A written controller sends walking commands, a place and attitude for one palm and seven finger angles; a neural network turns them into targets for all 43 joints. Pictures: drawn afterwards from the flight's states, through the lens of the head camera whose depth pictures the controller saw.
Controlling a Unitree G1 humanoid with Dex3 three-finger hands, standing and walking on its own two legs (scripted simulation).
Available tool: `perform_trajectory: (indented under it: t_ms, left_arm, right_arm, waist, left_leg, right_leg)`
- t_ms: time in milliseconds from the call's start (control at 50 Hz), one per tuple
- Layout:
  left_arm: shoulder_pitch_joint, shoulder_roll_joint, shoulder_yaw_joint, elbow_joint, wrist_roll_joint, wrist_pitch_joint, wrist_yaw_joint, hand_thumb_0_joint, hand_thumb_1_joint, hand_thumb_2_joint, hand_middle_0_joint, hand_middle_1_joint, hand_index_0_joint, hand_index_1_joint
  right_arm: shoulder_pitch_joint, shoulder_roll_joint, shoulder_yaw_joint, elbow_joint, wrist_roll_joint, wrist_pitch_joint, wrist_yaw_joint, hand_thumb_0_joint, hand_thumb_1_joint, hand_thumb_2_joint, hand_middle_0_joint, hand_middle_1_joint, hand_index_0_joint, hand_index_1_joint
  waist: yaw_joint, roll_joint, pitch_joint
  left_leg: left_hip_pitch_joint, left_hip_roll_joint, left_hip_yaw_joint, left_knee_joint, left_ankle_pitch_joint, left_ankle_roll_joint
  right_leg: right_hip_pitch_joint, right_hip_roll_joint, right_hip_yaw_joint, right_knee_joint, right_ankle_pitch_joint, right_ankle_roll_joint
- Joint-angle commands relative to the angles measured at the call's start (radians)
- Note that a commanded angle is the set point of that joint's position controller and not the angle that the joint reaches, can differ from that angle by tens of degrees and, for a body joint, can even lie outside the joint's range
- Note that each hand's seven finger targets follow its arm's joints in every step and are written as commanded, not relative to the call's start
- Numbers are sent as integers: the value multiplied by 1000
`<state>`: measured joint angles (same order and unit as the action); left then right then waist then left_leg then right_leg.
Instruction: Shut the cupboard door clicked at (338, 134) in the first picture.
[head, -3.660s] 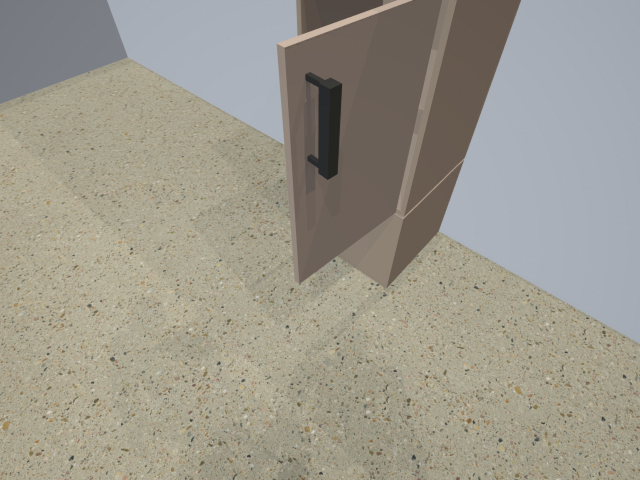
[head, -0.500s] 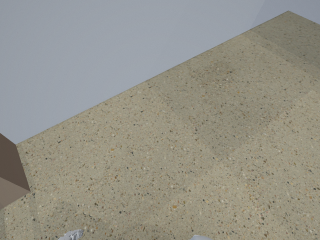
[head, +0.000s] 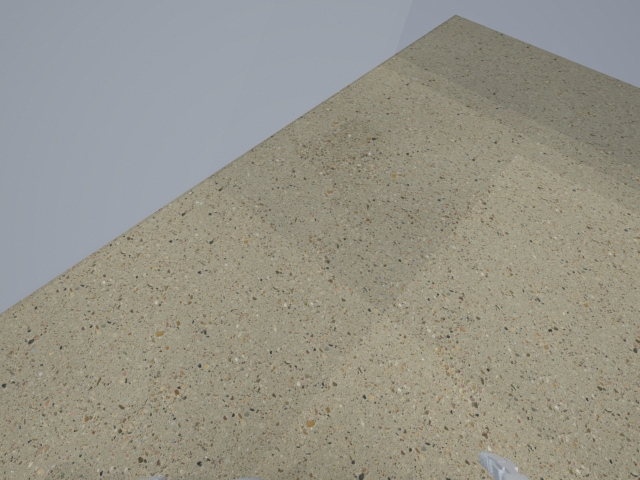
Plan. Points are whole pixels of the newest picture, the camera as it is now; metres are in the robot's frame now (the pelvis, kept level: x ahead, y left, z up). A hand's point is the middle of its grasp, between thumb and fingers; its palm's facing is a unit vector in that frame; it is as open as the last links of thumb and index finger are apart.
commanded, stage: walk around to get in front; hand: left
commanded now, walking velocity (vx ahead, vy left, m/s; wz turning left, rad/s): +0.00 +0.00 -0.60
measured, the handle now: out of the picture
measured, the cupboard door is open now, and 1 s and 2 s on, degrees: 84 84 84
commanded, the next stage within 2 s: walk to a spot facing it in 1.74 s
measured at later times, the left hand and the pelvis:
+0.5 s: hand (245, 446) +0.18 +0.12 -0.14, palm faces -0.30 -0.92 -0.27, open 7.4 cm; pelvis +0.01 -0.04 +0.00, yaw -19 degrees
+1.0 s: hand (288, 349) +0.32 +0.07 -0.16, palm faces -0.55 -0.82 -0.18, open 7.4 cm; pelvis +0.17 -0.07 +0.01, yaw -37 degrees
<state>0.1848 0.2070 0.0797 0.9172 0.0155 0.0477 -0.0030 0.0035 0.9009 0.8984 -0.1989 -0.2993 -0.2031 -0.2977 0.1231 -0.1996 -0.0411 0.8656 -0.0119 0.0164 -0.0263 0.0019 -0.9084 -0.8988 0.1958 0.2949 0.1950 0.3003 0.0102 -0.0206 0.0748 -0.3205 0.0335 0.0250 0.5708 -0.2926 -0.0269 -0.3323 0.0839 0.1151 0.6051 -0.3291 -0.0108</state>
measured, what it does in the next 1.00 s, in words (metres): walks ahead, turning right: right foot, then left foot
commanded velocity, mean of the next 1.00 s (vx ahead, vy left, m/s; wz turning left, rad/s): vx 0.22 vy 0.00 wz -0.57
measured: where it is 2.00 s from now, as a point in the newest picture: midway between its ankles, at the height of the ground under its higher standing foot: (451, 400)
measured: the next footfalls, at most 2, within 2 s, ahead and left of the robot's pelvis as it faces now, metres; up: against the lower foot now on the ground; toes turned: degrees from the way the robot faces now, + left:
right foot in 0.40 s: +0.01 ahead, -0.15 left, +0.00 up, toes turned -22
left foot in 0.82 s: +0.25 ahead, +0.00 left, +0.00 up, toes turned -25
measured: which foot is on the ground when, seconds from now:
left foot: down 0.00-0.38, up 0.40-0.80, down 0.82-1.00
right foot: up 0.00-0.38, down 0.40-0.82, up 0.84-1.00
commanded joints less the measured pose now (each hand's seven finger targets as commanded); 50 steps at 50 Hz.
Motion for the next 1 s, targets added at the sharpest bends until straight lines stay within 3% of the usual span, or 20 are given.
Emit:
perform_trajectory:
  t_ms: [0,40,100,240,320,340,360,380,400,420,480,520,700,760,780,800,820,860,900,980]
  left_arm:
    - [-36,128,36,-125,5,-19,-9,0,900,900,-200,-300,-200,-300]
    - [-14,125,47,-84,17,-13,-21,0,900,900,-200,-300,-200,-300]
    - [-10,92,36,-84,10,-4,-32,0,900,900,-200,-300,-200,-300]
    - [-98,64,14,-108,7,-11,-42,0,900,900,-200,-300,-200,-300]
    - [-15,89,19,-84,7,-23,-38,0,900,900,-200,-300,-200,-300]
    - [67,131,29,-57,11,-29,-34,0,900,900,-200,-300,-200,-300]
    - [163,254,54,-27,23,-42,-22,0,900,900,-200,-300,-200,-300]
    - [203,315,64,-10,3,-40,-5,0,900,900,-200,-300,-200,-300]
    - [193,292,59,-17,-2,-43,6,0,900,900,-200,-300,-200,-300]
    - [129,234,55,-30,1,-45,15,0,900,900,-200,-300,-200,-300]
    - [42,169,30,-50,1,-68,13,0,900,900,-200,-300,-200,-300]
    - [59,172,31,-39,6,-82,7,0,900,900,-200,-300,-200,-300]
    - [101,195,44,-6,12,-90,-9,0,900,900,-200,-300,-200,-300]
    - [31,171,44,-19,5,-89,-9,0,900,900,-200,-300,-200,-300]
    - [34,113,33,-32,-2,-90,-15,0,900,900,-200,-300,-200,-300]
    - [62,55,17,-51,-13,-90,-28,0,900,900,-200,-300,-200,-300]
    - [-2,89,13,-72,1,-92,-27,0,900,900,-200,-300,-200,-300]
    - [-20,94,29,-53,19,-88,-41,0,900,900,-200,-300,-200,-300]
    - [-5,67,27,-37,25,-68,-56,0,900,900,-200,-300,-200,-300]
    - [-2,14,8,-35,20,-55,-59,0,900,900,-200,-300,-200,-300]
  right_arm:
    - [142,-242,-48,-65,-25,-12,-26,0,-900,-900,200,300,200,300]
    - [79,-185,-29,-76,-25,-23,-28,0,-900,-900,200,300,200,300]
    - [106,-166,-29,-66,-21,-24,-27,0,-900,-900,200,300,200,300]
    - [186,-197,-51,-22,-23,-13,-10,0,-900,-900,200,300,200,300]
    - [158,-221,-62,-22,-19,-6,1,0,-900,-900,200,300,200,300]
    - [136,-205,-59,-31,-13,-5,5,0,-900,-900,200,300,200,300]
    - [93,-121,-40,-68,0,-4,14,0,-900,-900,200,300,200,300]
    - [9,-126,-28,-111,-6,4,12,0,-900,-900,200,300,200,300]
    - [-11,-141,-29,-114,-5,7,14,0,-900,-900,200,300,200,300]
    - [-20,-137,-38,-100,-6,8,18,0,-900,-900,200,300,200,300]
    - [17,-136,-44,-59,-15,4,31,0,-900,-900,200,300,200,300]
    - [32,-117,-43,-45,-15,-1,37,0,-900,-900,200,300,200,300]
    - [-55,-100,-37,-92,-6,-46,37,0,-900,-900,200,300,200,300]
    - [116,-128,-43,-36,-6,-70,19,0,-900,-900,200,300,200,300]
    - [248,-206,-59,7,-16,-80,4,0,-900,-900,200,300,200,300]
    - [381,-317,-82,29,-35,-85,-2,0,-900,-900,200,300,200,300]
    - [399,-302,-69,24,-28,-69,-6,0,-900,-900,200,300,200,300]
    - [244,-198,-42,-18,-30,-71,2,0,-900,-900,200,300,200,300]
    - [191,-140,-22,-19,-26,-81,-1,0,-900,-900,200,300,200,300]
    - [284,-107,-12,38,-18,-100,-6,0,-900,-900,200,300,200,300]
  waist:
    - [-44,176,-109]
    - [-7,208,-92]
    - [-10,196,-107]
    - [-63,258,-98]
    - [-16,231,-124]
    - [34,127,-160]
    - [96,-249,-183]
    - [134,-340,-146]
    - [118,-242,-102]
    - [88,-239,-65]
    - [15,-177,-43]
    - [6,-104,-71]
    - [28,-134,-18]
    - [-66,-72,-60]
    - [-122,117,-135]
    - [-155,417,-232]
    - [-165,298,-173]
    - [-85,167,-16]
    - [-37,158,41]
    - [-34,160,-53]
  left_leg:
    - [171,460,-327,-282,335,205]
    - [160,356,-195,-254,451,154]
    - [241,282,-27,-207,553,124]
    - [250,315,77,-155,529,125]
    - [167,313,128,-39,378,66]
    - [47,281,154,83,200,26]
    - [-218,139,237,340,-243,-33]
    - [-390,59,109,532,-437,-49]
    - [-437,91,-5,600,-336,-38]
    - [-439,111,-16,616,-238,-39]
    - [-336,106,-8,550,-74,-63]
    - [-283,80,10,475,-39,-68]
    - [-186,17,21,136,-55,-52]
    - [184,-6,39,-112,52,-36]
    - [414,120,-93,-190,-43,-2]
    - [570,446,-473,-287,-159,103]
    - [475,500,-541,-339,-217,156]
    - [218,423,-378,-390,-245,133]
    - [142,355,-203,-408,-118,88]
    - [290,298,39,-325,336,82]
  right_leg:
    - [-219,-77,-42,541,-261,41]
    - [-246,-89,-58,643,-168,59]
    - [-266,-107,-105,616,-93,74]
    - [-129,-114,-215,234,-125,59]
    - [80,-89,-253,-43,32,24]
    - [256,-123,-198,-163,98,-5]
    - [439,-378,174,-289,125,-97]
    - [424,-499,385,-326,212,-194]
    - [385,-488,340,-349,86,-217]
    - [337,-417,306,-361,-21,-193]
    - [225,-323,150,-348,142,-155]
    - [233,-294,123,-337,182,-155]
    - [218,-298,220,-323,121,-185]
    - [28,-224,164,-172,155,-126]
    - [-117,-122,83,48,119,-80]
    - [-330,-3,-108,421,-251,-10]
    - [-373,-66,-46,588,-240,-21]
    - [-383,-143,-66,704,-91,-12]
    - [-367,-180,-84,702,29,7]
    - [-404,-174,-123,648,106,20]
